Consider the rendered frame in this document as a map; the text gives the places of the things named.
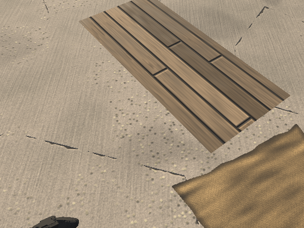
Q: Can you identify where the robot left hand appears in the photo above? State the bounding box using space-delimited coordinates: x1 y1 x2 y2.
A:
29 216 79 228

